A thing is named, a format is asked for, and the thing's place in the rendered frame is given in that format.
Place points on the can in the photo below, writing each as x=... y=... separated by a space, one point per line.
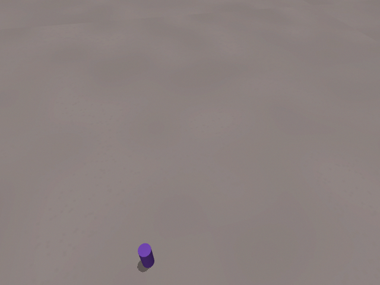
x=146 y=255

